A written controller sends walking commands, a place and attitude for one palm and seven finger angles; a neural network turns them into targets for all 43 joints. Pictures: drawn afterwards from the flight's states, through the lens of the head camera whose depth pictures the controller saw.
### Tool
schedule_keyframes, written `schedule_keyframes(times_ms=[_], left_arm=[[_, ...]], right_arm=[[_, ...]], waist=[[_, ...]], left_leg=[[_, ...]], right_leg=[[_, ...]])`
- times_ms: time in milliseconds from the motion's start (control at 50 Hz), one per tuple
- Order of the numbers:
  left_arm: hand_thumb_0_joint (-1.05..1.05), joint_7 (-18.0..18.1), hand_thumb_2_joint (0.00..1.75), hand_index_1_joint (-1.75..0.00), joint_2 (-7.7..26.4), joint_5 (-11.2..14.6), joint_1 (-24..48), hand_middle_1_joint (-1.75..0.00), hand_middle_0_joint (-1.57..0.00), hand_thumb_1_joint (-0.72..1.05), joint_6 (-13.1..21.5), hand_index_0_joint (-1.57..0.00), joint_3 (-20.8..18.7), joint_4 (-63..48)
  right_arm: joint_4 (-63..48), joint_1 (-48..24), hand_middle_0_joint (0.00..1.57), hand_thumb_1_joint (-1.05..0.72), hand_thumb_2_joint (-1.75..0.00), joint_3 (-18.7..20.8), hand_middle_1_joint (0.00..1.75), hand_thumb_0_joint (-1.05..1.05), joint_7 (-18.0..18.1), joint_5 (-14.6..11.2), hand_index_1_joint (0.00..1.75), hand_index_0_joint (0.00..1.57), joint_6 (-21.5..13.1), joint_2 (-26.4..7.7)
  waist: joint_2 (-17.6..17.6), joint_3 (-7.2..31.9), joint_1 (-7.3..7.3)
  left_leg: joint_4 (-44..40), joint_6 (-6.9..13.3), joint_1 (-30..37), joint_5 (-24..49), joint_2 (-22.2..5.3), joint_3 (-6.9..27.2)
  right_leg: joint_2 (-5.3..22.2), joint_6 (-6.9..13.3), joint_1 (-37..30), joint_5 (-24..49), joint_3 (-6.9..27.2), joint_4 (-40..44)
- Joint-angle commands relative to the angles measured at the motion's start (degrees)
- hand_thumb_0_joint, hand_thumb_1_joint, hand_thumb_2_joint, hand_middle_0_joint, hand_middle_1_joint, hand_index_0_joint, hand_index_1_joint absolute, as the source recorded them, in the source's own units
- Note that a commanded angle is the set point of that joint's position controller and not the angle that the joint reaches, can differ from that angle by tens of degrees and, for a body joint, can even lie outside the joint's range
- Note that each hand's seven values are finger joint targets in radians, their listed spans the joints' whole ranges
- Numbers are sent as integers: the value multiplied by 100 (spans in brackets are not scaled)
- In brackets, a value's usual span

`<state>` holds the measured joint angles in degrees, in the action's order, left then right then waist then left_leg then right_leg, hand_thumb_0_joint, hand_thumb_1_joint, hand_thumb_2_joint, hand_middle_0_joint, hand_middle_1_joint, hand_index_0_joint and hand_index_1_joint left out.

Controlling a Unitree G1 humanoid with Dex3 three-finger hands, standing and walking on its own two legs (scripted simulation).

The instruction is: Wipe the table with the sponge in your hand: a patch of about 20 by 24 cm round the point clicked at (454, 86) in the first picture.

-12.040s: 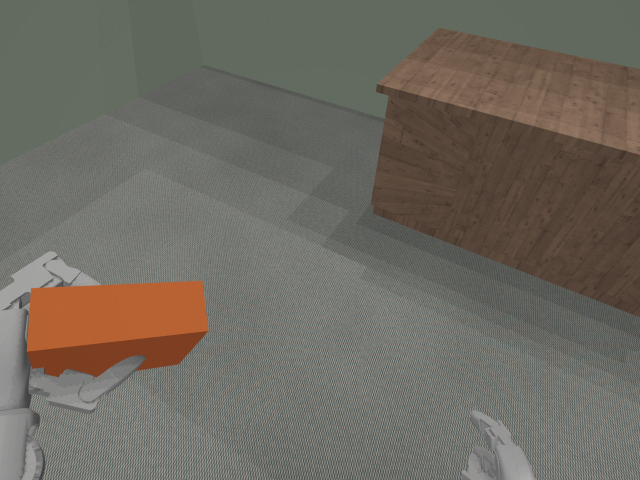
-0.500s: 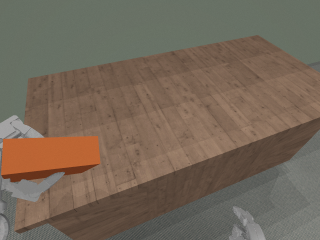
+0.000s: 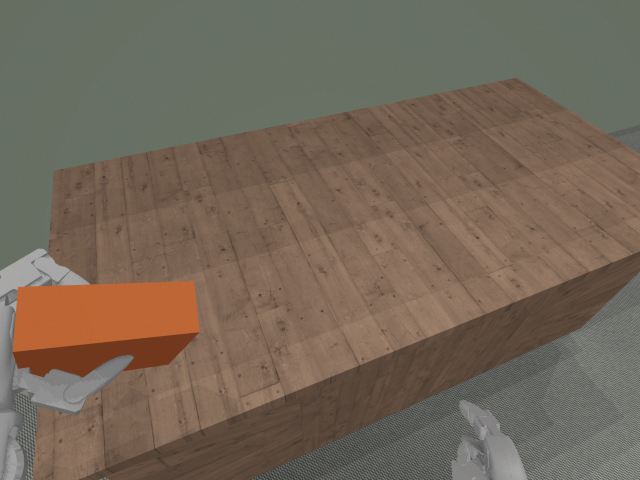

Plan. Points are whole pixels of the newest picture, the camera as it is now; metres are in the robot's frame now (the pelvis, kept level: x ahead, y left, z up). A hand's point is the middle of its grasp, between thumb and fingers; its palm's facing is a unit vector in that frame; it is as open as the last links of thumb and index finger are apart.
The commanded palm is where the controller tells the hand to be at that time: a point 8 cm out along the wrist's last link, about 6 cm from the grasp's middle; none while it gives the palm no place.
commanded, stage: come to a stop and stand still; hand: left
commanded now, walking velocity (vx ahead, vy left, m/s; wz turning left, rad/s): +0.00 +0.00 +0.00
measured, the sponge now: (134, 331) +0.23 +0.20 +0.13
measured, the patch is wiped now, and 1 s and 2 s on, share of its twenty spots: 0.00 0.00 0.00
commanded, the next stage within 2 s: look again from close up in 0.96 s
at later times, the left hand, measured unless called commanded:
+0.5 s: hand (31, 340) +0.20 +0.28 +0.15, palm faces +0.34 -0.84 -0.41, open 9.2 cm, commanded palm +0.14 +0.31 +0.17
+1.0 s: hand (19, 318) +0.22 +0.30 +0.16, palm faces +0.34 -0.85 -0.41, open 9.2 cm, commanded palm +0.16 +0.33 +0.17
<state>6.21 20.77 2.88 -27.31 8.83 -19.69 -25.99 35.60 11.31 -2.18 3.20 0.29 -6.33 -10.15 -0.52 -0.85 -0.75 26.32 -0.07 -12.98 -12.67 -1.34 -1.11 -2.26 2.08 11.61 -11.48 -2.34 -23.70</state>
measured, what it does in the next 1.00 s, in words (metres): stands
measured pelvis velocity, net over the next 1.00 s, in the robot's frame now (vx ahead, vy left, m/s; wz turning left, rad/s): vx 0.00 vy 0.05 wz -0.01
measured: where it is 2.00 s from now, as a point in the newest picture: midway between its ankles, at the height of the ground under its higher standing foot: outside the picture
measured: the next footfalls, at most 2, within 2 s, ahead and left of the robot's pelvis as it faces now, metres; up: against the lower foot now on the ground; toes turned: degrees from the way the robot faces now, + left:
none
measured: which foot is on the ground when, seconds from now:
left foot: down 0.00-1.00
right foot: down 0.00-1.00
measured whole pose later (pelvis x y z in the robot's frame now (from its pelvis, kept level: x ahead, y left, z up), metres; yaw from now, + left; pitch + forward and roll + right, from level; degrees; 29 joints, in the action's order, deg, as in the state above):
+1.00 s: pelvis +0.00 +0.05 +0.00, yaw +0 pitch +0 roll -1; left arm 3.2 22.7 1.5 -23.1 14.7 -21.1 -26.4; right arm 32.6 11.6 -2.6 1.2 0.7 -9.1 -10.5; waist 2.3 -3.0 -2.1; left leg 25.6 3.7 -13.3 -12.1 2.0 -3.0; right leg 1.2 -1.7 11.9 -10.3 -0.5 -22.6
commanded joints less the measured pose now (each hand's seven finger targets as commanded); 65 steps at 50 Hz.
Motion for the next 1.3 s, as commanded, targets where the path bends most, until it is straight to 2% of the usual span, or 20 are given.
schedule_keyframes(times_ms=[0, 20, 40, 60, 100, 140, 220, 240, 260, 340, 400, 460, 560, 740, 760, 900, 1020, 1140, 1160, 1280], left_arm=[[0, 155, 130, -160, 904, 45, 646, -160, -120, 10, 332, -120, -542, -1221], [0, 100, 130, -160, 5340, -896, 6454, -160, -120, 10, 885, -120, -3727, -2482], [0, -14, 130, -160, 3440, -438, 5325, -160, -120, 10, 752, -120, -2533, -690], [0, -207, 130, -160, 1877, -304, 3453, -160, -120, 10, 693, -120, -1431, 313], [0, -347, 130, -160, 933, -11, 1618, -160, -120, 10, 658, -120, -643, 224], [0, -354, 130, -160, 354, 98, 433, -160, -120, 10, 589, -120, -137, -121], [0, -209, 130, -160, 1267, 98, 481, -160, -120, 10, 586, -120, -866, -747], [0, -126, 130, -160, 1646, 82, 474, -160, -120, 10, 597, -120, -1284, -791], [0, -158, 130, -160, 1398, 128, 511, -160, -120, 10, 638, -120, -1133, -754], [0, -136, 130, -160, 1730, 92, 1154, -160, -120, 10, 900, -120, -1331, -1556], [0, -159, 130, -160, 1389, 63, 1201, -160, -120, 10, 1005, -120, -1008, -1440], [0, -184, 130, -160, 1003, -6, 1192, -160, -120, 10, 1027, -120, -653, -1184], [0, -201, 130, -160, 822, -89, 1023, -160, -120, 10, 997, -120, -496, -770], [0, -175, 130, -160, 1279, -137, 1134, -160, -120, 10, 1028, -120, -928, -1393], [0, -207, 130, -160, 1030, -86, 1026, -160, -120, 10, 1038, -120, -712, -1238], [0, -198, 130, -160, 1016, -62, 866, -160, -120, 10, 978, -120, -687, -1300], [0, -169, 130, -160, 957, -32, 803, -160, -120, 10, 892, -120, -616, -1090], [0, -102, 130, -160, 1179, -47, 834, -160, -120, 10, 869, -120, -790, -1284], [0, -129, 130, -160, 933, -18, 766, -160, -120, 10, 881, -120, -590, -1146], [0, -93, 130, -160, 1009, -12, 713, -160, -120, 10, 835, -120, -664, -1028]], right_arm=[[-949, -613, 20, -90, -90, 287, 30, 0, 130, -25, 30, 20, -263, -772], [-840, 338, 20, -90, -90, 519, 30, 0, 51, 152, 30, 20, -525, -1020], [-539, -458, 20, -90, -90, 339, 30, 0, -36, -72, 30, 20, -514, -635], [-662, -99, 20, -90, -90, 494, 30, 0, -114, 36, 30, 20, -533, -772], [-925, -188, 20, -90, -90, 526, 30, 0, -287, -149, 30, 20, -487, -865], [-1049, -386, 20, -90, -90, 481, 30, 0, -447, -286, 30, 20, -449, -765], [-1196, -525, 20, -90, -90, 407, 30, 0, -264, -210, 30, 20, -404, -817], [-1139, -624, 20, -90, -90, 390, 30, 0, -195, -222, 30, 20, -374, -819], [-1207, -526, 20, -90, -90, 354, 30, 0, -141, -195, 30, 20, -370, -783], [-1242, -520, 20, -90, -90, 285, 30, 0, -21, -151, 30, 20, -531, -794], [-1180, -354, 20, -90, -90, 262, 30, 0, -17, -104, 30, 20, -703, -786], [-1053, -283, 20, -90, -90, 252, 30, 0, -53, -79, 30, 20, -820, -816], [-957, -274, 20, -90, -90, 254, 30, 0, -106, -51, 30, 20, -802, -827], [-1105, -384, 20, -90, -90, 257, 30, 0, -119, -43, 30, 20, -668, -798], [-1122, -327, 20, -90, -90, 233, 30, 0, -114, -8, 30, 20, -634, -790], [-1142, -246, 20, -90, -90, 303, 30, 0, -113, -3, 30, 20, -558, -843], [-1167, -303, 20, -90, -90, 318, 30, 0, -82, -42, 30, 20, -482, -856], [-1175, -444, 20, -90, -90, 308, 30, 0, -37, -69, 30, 20, -477, -854], [-1167, -384, 20, -90, -90, 293, 30, 0, -40, -49, 30, 20, -463, -852], [-1154, -377, 20, -90, -90, 327, 30, 0, -9, -69, 30, 20, -484, -856]], waist=[[-80, 583, 22], [603, -373, -121], [-1075, 241, -101], [-931, 836, -92], [-227, 1084, -229], [133, 1267, -257], [771, 633, -211], [521, 555, -192], [477, 515, -137], [-538, 432, -88], [-751, 563, -105], [-560, 532, -91], [-284, 473, -100], [-515, 729, -78], [-507, 707, -89], [-614, 877, -67], [-317, 732, -61], [-406, 733, -45], [-272, 728, -55], [-240, 656, -43]], left_leg=[[-528, 122, 98, 417, -306, 500], [236, 218, -565, 743, -400, -28], [98, 200, 204, 1070, -570, 255], [45, 79, 537, 1037, -266, 215], [92, 161, 451, 966, -126, -57], [-95, 220, 544, 1000, -164, -40], [-374, 175, 164, 177, -240, 190], [-418, 186, 220, 23, -278, 192], [-465, 191, 92, -110, -257, 270], [-558, 204, 21, -437, -290, 385], [-674, 217, -109, -637, -327, 437], [-795, 219, -111, -746, -386, 525], [-938, 187, -129, -608, -483, 616], [-902, -33, 92, 499, -536, 649], [-908, -62, 112, 664, -557, 671], [-651, -213, 418, 1607, -525, 553], [-683, -121, 251, 858, -449, 510], [-710, -18, 150, 484, -354, 534], [-710, 23, 141, 393, -370, 536], [-648, 100, 120, 195, -318, 502]], right_leg=[[547, -99, -297, 678, 702, 594], [693, -624, 595, 845, 809, 1056], [1219, 233, 775, 757, 760, 548], [774, 148, 129, 1515, 1075, 199], [800, -364, -408, 1939, 1020, 268], [752, -472, -586, 1759, 842, 264], [685, -357, -94, 282, 724, 716], [678, -280, 100, 18, 734, 764], [696, -197, 71, -213, 678, 776], [634, -76, 129, -229, 775, 645], [580, -71, -153, -131, 651, 468], [528, -85, -144, -90, 521, 419], [479, -129, -129, 124, 386, 365], [439, -102, -358, 694, 273, 36], [449, -106, -302, 687, 218, 74], [468, -67, -320, 1025, 210, 64], [539, -59, -300, 942, 353, 280], [564, -42, -321, 877, 479, 375], [565, -51, -286, 774, 432, 419], [594, -36, -151, 647, 590, 573]])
